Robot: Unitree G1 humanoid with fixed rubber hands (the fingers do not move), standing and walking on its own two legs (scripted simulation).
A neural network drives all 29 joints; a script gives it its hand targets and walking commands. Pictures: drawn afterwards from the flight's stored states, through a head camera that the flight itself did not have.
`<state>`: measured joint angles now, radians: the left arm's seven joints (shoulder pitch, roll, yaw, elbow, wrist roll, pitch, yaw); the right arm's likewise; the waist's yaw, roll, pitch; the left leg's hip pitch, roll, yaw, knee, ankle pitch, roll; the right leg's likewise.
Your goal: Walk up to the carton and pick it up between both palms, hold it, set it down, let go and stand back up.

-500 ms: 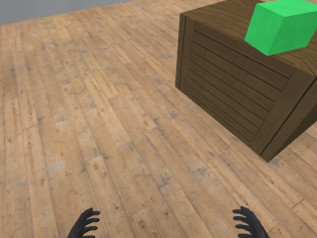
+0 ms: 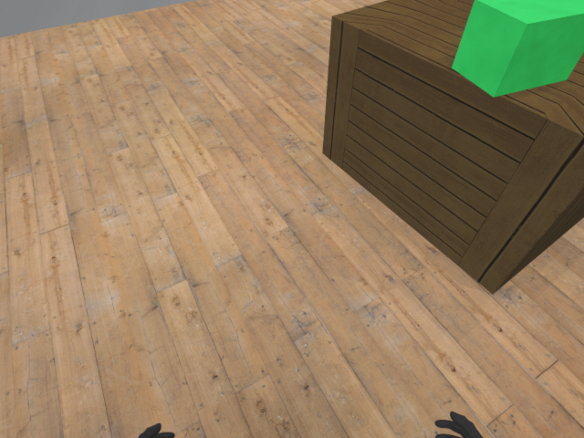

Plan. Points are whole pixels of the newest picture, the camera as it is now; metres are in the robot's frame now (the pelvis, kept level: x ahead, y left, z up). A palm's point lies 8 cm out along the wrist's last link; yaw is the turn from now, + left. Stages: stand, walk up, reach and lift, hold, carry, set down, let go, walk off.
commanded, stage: stand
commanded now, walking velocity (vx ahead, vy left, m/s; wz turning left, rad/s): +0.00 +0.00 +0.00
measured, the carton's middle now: (522, 41) +1.12 -0.65 +0.03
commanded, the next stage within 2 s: walk up in 0.80 s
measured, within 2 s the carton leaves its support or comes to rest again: neither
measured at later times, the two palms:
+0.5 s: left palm out of the picture +0.09 +0.24 -0.10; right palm out of the picture +0.09 -0.23 -0.10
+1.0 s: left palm out of the picture +0.06 +0.24 -0.11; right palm out of the picture +0.07 -0.24 -0.11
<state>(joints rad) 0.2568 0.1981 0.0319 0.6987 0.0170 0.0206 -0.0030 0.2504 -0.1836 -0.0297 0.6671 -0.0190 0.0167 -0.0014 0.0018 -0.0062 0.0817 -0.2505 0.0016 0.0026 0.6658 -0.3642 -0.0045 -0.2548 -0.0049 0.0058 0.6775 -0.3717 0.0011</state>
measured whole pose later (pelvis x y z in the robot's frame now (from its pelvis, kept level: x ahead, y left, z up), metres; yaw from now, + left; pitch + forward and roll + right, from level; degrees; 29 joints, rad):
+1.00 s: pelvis -0.01 +0.00 +0.01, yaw +1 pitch -3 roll +0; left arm 0.30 0.21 0.02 0.77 0.01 0.01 0.00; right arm 0.29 -0.19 -0.02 0.75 -0.01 0.01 0.00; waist 0.00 0.00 0.06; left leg -0.22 0.00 -0.01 0.57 -0.30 -0.01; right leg -0.22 -0.01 0.00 0.58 -0.31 0.00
